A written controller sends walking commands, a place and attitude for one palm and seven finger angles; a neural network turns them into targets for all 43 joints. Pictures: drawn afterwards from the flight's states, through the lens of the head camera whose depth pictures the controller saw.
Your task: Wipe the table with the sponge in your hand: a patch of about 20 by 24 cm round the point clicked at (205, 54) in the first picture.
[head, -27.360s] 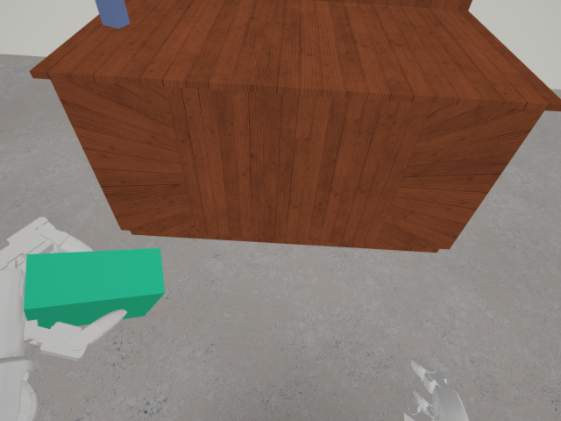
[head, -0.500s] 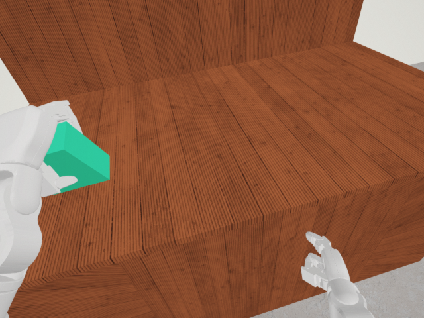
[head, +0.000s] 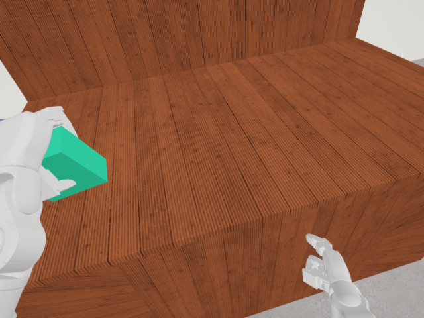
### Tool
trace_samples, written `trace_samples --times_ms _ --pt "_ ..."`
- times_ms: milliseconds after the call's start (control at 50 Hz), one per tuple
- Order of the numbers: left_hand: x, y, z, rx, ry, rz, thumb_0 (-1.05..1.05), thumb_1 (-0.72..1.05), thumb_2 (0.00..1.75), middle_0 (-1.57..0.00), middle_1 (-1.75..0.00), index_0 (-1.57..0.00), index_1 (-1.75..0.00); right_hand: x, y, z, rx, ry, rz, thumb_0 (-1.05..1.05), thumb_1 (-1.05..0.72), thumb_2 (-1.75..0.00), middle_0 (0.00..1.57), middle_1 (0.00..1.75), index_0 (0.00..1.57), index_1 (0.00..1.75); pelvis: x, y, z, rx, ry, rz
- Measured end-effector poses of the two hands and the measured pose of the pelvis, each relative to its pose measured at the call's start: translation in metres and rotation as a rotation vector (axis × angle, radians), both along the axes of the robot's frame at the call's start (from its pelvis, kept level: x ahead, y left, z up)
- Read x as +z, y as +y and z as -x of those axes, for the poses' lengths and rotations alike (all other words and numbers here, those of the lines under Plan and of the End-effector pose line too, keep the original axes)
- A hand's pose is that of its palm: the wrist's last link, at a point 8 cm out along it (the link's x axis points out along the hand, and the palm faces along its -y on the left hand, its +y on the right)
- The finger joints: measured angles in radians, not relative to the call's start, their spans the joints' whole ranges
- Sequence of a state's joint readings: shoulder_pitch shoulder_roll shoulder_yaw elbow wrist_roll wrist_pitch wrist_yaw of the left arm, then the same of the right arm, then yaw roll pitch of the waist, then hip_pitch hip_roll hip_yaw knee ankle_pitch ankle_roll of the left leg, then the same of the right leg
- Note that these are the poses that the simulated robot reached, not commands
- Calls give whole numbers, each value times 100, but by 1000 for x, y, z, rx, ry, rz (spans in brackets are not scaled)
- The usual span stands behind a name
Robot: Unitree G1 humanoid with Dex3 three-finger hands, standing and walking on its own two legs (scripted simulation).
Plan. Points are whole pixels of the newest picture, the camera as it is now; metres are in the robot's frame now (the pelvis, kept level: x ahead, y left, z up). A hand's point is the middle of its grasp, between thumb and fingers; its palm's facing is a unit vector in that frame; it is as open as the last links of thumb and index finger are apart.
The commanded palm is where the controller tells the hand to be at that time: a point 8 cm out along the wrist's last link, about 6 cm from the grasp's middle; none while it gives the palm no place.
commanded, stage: move the sponge above the wiping area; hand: left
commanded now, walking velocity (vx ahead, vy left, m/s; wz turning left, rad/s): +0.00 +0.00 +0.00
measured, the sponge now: (64, 171) +0.26 +0.30 +0.19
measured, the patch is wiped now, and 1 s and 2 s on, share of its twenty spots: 0.00 0.00 0.00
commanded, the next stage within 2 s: none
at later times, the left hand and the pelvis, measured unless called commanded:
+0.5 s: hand (74, 182) +0.24 +0.27 +0.19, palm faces +0.21 -0.12 -0.97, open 9.4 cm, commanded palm +0.20 +0.27 +0.27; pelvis +0.00 -0.01 +0.00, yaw +0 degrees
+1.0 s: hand (71, 196) +0.24 +0.29 +0.16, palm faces +0.07 -0.06 -1.00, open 9.4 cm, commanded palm +0.20 +0.28 +0.25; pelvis +0.00 -0.01 +0.00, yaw +1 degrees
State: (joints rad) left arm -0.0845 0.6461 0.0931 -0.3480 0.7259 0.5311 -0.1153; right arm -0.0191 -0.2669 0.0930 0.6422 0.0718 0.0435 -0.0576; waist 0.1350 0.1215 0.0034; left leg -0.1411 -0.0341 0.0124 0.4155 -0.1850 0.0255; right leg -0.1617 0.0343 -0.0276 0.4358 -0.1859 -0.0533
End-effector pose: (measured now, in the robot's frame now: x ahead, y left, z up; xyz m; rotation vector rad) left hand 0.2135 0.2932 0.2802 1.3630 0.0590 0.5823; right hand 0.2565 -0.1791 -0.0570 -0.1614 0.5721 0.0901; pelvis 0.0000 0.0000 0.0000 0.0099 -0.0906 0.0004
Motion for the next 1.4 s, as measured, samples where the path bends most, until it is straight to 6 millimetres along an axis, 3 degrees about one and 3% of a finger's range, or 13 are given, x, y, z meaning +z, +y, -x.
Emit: trace_samples --times_ms 100,180,360,440,560,640,780,1000,1140,1240,1400 --pt "-31 -22 -1 -79 105 49 -1 -44 103 -80 -139 -81 -138 -1 -2 -1 -2 -9 0 1 -91 -90 20 29 21 30 -1 0 -1 -3 8 -3" --pt "-37 -38 3 -144 131 6 -1 -44 103 -80 -139 -81 -138 -1 -3 -1 9 -14 17 1 -91 -90 20 29 22 31 -1 -2 -2 -8 -1 -6" --pt "-4 -14 7 -8 29 -51 -1 -44 103 -80 -138 -81 -138 -1 -7 -3 12 -5 -6 1 -91 -90 20 29 22 31 -1 -9 -2 -2 -4 -5" --pt "-21 -14 6 7 82 7 -1 -44 103 -80 -139 -81 -138 -1 -10 -2 4 -14 -13 1 -91 -90 20 29 21 30 -1 -10 0 8 4 -3" --pt "-55 -32 -3 -72 206 3 -1 -44 103 -80 -139 -81 -138 -3 -14 -1 3 -22 19 1 -91 -90 20 29 21 30 -2 -13 0 4 2 -7" --pt "-46 -34 -9 -87 188 -75 -1 -44 103 -80 -138 -81 -138 -4 -17 -1 7 -18 31 1 -91 -90 20 29 20 30 -2 -14 -2 2 -5 -8" --pt "-18 -18 -6 -13 103 -69 -1 -44 103 -80 -139 -81 -138 -5 -20 -2 -11 -7 -5 2 -91 -90 20 29 20 30 -1 -15 -6 -8 5 -8" --pt "-70 -7 1 -5 296 -26 -1 -44 104 -80 -139 -81 -138 -8 -25 -1 -8 0 55 1 -91 -90 20 29 20 30 -3 -13 -4 12 6 -2" --pt "-54 -16 -11 -90 209 -89 -1 -44 104 -80 -138 -81 -138 -7 -12 -2 4 -4 45 2 -91 -90 20 29 20 30 -1 -9 -6 16 -2 0" --pt "-41 -8 -22 -43 154 -64 -1 -44 104 -80 -139 -81 -138 -7 -2 -2 2 4 6 1 -91 -90 20 29 20 30 0 -6 -8 11 10 -1" --pt "-64 -7 -26 -22 242 -5 -1 -44 104 -80 -139 -81 -138 -9 -7 -2 -6 19 10 1 -91 -90 20 30 20 30 0 -1 -11 7 27 0"
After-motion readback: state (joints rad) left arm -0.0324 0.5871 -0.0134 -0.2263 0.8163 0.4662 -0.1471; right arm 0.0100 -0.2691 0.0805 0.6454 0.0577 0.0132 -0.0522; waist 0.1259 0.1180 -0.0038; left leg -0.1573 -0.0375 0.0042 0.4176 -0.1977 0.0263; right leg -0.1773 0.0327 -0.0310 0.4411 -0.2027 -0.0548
